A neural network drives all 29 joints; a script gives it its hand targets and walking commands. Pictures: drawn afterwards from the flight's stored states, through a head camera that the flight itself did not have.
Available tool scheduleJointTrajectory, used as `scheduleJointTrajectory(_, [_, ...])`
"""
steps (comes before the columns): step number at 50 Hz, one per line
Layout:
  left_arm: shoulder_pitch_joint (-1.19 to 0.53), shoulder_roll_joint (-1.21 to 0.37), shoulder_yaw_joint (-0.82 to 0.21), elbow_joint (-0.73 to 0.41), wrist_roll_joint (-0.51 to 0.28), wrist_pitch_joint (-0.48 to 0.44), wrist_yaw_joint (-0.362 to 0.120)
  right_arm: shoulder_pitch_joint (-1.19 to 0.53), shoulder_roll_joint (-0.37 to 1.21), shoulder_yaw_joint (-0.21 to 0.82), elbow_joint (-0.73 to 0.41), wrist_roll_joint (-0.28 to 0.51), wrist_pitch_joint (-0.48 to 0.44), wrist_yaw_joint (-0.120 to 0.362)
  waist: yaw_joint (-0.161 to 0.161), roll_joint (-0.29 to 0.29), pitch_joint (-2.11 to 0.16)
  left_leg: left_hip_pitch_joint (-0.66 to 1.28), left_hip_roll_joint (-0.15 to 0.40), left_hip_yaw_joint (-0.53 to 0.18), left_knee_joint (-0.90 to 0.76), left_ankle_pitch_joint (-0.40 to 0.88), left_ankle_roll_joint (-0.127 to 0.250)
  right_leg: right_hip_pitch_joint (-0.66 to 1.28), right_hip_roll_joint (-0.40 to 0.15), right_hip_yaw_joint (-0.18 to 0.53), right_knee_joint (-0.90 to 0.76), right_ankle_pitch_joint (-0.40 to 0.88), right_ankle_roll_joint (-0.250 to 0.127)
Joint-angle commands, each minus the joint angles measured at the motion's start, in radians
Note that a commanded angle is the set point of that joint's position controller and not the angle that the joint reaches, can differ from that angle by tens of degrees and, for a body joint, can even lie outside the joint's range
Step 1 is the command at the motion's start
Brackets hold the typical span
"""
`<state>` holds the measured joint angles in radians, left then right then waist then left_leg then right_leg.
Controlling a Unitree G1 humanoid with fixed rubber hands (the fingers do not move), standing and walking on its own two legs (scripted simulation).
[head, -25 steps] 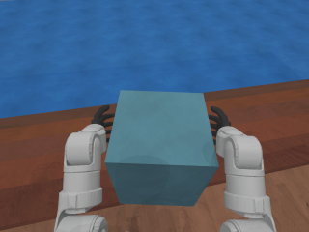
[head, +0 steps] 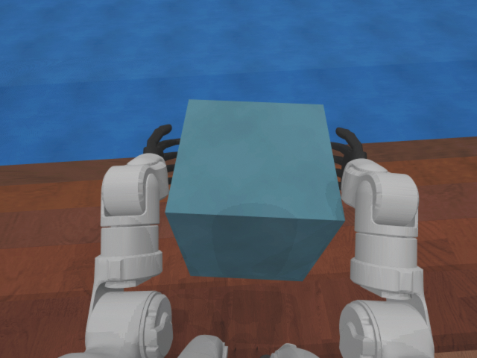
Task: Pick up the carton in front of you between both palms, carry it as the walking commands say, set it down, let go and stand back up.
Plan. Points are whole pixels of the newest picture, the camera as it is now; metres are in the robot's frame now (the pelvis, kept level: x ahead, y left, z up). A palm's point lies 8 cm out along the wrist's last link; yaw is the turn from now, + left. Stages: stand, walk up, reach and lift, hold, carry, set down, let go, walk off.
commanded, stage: carry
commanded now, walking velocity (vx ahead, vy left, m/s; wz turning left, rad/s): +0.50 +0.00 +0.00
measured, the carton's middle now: (250, 198) +0.36 +0.03 +0.04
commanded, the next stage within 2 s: none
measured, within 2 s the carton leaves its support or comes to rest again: neither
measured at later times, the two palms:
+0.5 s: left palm (221, 96) +0.70 +0.13 -0.03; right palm (339, 113) +0.67 -0.17 -0.04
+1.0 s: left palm (244, 83) +1.01 +0.10 -0.23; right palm (324, 83) +1.04 -0.20 -0.23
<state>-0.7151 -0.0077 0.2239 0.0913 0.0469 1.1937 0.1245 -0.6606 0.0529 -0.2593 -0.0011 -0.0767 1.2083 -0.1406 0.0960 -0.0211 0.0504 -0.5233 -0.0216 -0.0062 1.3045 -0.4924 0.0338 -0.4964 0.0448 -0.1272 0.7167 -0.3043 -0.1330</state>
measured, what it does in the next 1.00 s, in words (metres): goes down: left foot 0.14 m lower, then right foot 0.14 m lower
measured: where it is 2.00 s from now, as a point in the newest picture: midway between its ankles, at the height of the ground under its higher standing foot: (279, 176)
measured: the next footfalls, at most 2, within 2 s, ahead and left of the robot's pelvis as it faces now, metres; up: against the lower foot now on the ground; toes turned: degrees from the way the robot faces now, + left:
left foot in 0.34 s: +0.34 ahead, +0.06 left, -0.14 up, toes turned +1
right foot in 0.76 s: +0.71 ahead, -0.11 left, -0.28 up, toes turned -3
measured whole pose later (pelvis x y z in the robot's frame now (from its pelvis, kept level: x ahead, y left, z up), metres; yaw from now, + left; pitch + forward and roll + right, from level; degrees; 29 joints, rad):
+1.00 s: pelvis +0.67 -0.09 -0.29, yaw +1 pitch +5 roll +1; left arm -0.57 -0.01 0.19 0.09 0.00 1.07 0.14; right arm -0.54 0.06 -0.22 0.01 -0.05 1.09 -0.15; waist 0.09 -0.02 0.07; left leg -0.73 0.01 -0.06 1.22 -0.43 0.02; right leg -0.48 0.08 -0.13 0.83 -0.44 -0.18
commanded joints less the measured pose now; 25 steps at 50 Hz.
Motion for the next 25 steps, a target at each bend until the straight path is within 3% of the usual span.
scheduleJointTrajectory(1, [-0.79, -1.183, -0.717, -0.188, -0.537, -0.009, -0.282, -0.677, 1.012, 0.677, -0.083, 0.338, -0.011, 0.198, -0.019, -0.025, -0.504, -0.257, 0.052, -0.051, -0.106, 0.037, -0.001, 0.574, -0.305, 0.489, -0.193, 0.371, -0.153])
scheduleJointTrajectory(3, [-0.819, -1.154, -0.731, -0.247, -0.548, -0.018, -0.273, -0.657, 1.017, 0.694, -0.091, 0.34, -0.023, 0.191, -0.016, -0.031, -0.525, -0.224, 0.029, -0.001, -0.17, 0.079, 0.004, 0.56, -0.297, 0.407, -0.175, 0.564, -0.156])
scheduleJointTrajectory(4, [-0.814, -1.149, -0.741, -0.26, -0.553, -0.022, -0.268, -0.651, 1.011, 0.704, -0.113, 0.342, -0.029, 0.189, -0.011, -0.057, -0.558, -0.257, 0.048, -0.011, -0.119, 0.214, 0.006, 0.625, -0.292, 0.369, -0.103, 0.693, -0.144])
scheduleJointTrajectory(5, [-0.794, -1.138, -0.739, -0.258, -0.543, -0.023, -0.263, -0.666, 1.011, 0.712, -0.134, 0.351, -0.032, 0.189, -0.007, -0.043, -0.561, -0.298, 0.046, -0.001, -0.126, 0.266, 0.013, 0.65, -0.278, 0.351, -0.079, 0.734, -0.127])
scheduleJointTrajectory(6, [-0.771, -1.122, -0.737, -0.258, -0.533, -0.019, -0.26, -0.644, 0.966, 0.696, -0.126, 0.343, -0.028, 0.185, 0.009, -0.034, -0.55, -0.354, 0.036, -0.008, -0.25, 0.399, 0.014, 0.695, -0.197, 0.307, -0.031, 0.554, -0.088])
scheduleJointTrajectory(8, [-0.698, -1.085, -0.73, -0.224, -0.504, -0.013, -0.256, -0.622, 0.941, 0.7, -0.13, 0.33, -0.017, 0.187, 0.028, -0.008, -0.492, -0.35, 0.014, 0.059, -0.453, 0.582, 0.004, 0.649, -0.151, 0.269, 0.016, 0.43, -0.086])
scheduleJointTrajectory(9, [-0.694, -1.076, -0.726, -0.213, -0.499, -0.012, -0.255, -0.605, 0.937, 0.694, -0.098, 0.32, -0.012, 0.189, 0.037, 0.0, -0.478, -0.273, 0.016, 0.062, -0.585, 0.738, -0.002, 0.598, -0.129, 0.242, 0.039, 0.338, -0.075])
scheduleJointTrajectory(11, [-0.631, -1.074, -0.712, -0.124, -0.492, -0.005, -0.264, -0.553, 0.923, 0.69, -0.035, 0.306, 0.002, 0.2, 0.045, -0.018, -0.414, -0.035, -0.019, 0.112, -0.771, 0.923, -0.003, 0.379, -0.095, 0.185, 0.07, 0.191, -0.056])
scheduleJointTrajectory(13, [-0.611, -1.062, -0.688, -0.062, -0.48, -0.007, -0.273, -0.59, 0.897, 0.688, -0.029, 0.307, 0.004, 0.215, 0.006, -0.08, -0.368, 0.141, -0.01, 0.107, -0.813, 1.032, 0.013, 0.237, -0.098, 0.152, 0.108, 0.122, -0.023])
scheduleJointTrajectory(14, [-0.589, -1.064, -0.68, -0.015, -0.464, -0.007, -0.276, -0.581, 0.902, 0.681, 0.001, 0.309, 0.012, 0.221, -0.073, -0.118, -0.434, 0.31, -0.019, 0.156, -0.645, 1.068, 0.022, 0.199, -0.126, 0.124, 0.223, 0.229, -0.004])
scheduleJointTrajectory(15, [-0.601, -1.065, -0.67, 0.015, -0.454, -0.008, -0.279, -0.587, 0.909, 0.679, 0.044, 0.322, 0.014, 0.23, -0.128, -0.074, -0.447, 0.397, -0.034, 0.151, -0.676, 0.941, 0.041, 0.172, -0.113, 0.097, 0.362, 0.359, 0.024])
scheduleJointTrajectory(16, [-0.622, -1.069, -0.649, 0.033, -0.436, -0.007, -0.276, -0.595, 0.917, 0.664, 0.074, 0.337, 0.013, 0.24, -0.22, -0.025, -0.444, 0.512, -0.044, 0.165, -0.743, 0.839, 0.061, 0.127, -0.111, 0.059, 0.591, 0.559, 0.044])
scheduleJointTrajectory(17, [-0.667, -1.065, -0.642, 0.021, -0.425, -0.003, -0.271, -0.598, 0.92, 0.641, 0.087, 0.35, 0.009, 0.25, -0.327, 0.137, -0.389, 0.573, 0.02, 0.107, -0.877, 0.784, 0.109, 0.022, -0.041, 0.016, 0.955, 0.374, 0.074])
scheduleJointTrajectory(18, [-0.675, -1.045, -0.608, 0.059, -0.404, 0.005, -0.262, -0.615, 0.907, 0.644, 0.119, 0.358, 0.011, 0.254, -0.228, 0.303, -0.35, 0.785, 0.206, -0.066, -0.62, 1.3, 0.166, -0.351, 0.055, 0.025, 1.148, -0.423, 0.081])
scheduleJointTrajectory(19, [-0.658, -1.001, -0.582, 0.076, -0.393, 0.017, -0.25, -0.646, 0.923, 0.663, 0.115, 0.399, 0.014, 0.256, -0.157, 0.225, -0.44, 0.839, 0.278, -0.303, -0.595, 1.435, 0.187, -0.424, 0.024, 0.155, 1.072, -0.393, 0.073])
scheduleJointTrajectory(20, [-0.676, -0.959, -0.549, 0.072, -0.363, 0.02, -0.232, -0.721, 0.968, 0.666, 0.115, 0.449, 0.017, 0.259, -0.129, 0.13, -0.459, 0.763, 0.339, -0.371, -0.626, 1.164, 0.23, -0.439, -0.025, 0.176, 0.992, -0.317, 0.075])
scheduleJointTrajectory(21, [-0.655, -0.97, -0.524, 0.09, -0.344, 0.018, -0.22, -0.77, 1.012, 0.687, 0.09, 0.493, 0.018, 0.264, -0.131, -0.059, -0.397, 0.626, 0.254, -0.355, -0.686, 0.897, 0.18, -0.406, -0.052, 0.182, 0.757, -0.142, 0.07])
scheduleJointTrajectory(22, [-0.66, -0.966, -0.482, 0.087, -0.324, 0.023, -0.217, -0.812, 1.034, 0.667, 0.107, 0.506, 0.009, 0.263, -0.123, 0.104, -0.401, 0.586, 0.316, -0.453, -0.632, 0.949, 0.217, -0.423, -0.082, 0.207, 0.729, -0.152, 0.079])
scheduleJointTrajectory(23, [-0.693, -1.003, -0.495, 0.033, -0.338, 0.015, -0.221, -0.869, 1.073, 0.679, 0.069, 0.536, -0.005, 0.265, -0.136, 0.062, -0.424, 0.514, 0.368, -0.515, -0.666, 0.787, 0.288, -0.407, -0.114, 0.242, 0.635, -0.071, 0.106])
scheduleJointTrajectory(24, [-0.735, -1.002, -0.478, 0.007, -0.332, 0.007, -0.225, -0.913, 1.118, 0.704, 0.051, 0.558, -0.016, 0.266, -0.148, 0.046, -0.396, 0.41, 0.347, -0.541, -0.701, 0.682, 0.332, -0.381, -0.118, 0.243, 0.526, -0.066, 0.115])
scheduleJointTrajectory(25, [-0.727, -1.046, -0.485, 0.027, -0.334, 0.005, -0.225, -0.889, 1.139, 0.697, 0.071, 0.552, -0.023, 0.262, -0.15, 0.053, -0.433, 0.379, 0.321, -0.496, -0.709, 0.682, 0.322, -0.304, -0.103, 0.199, 0.506, -0.057, 0.112])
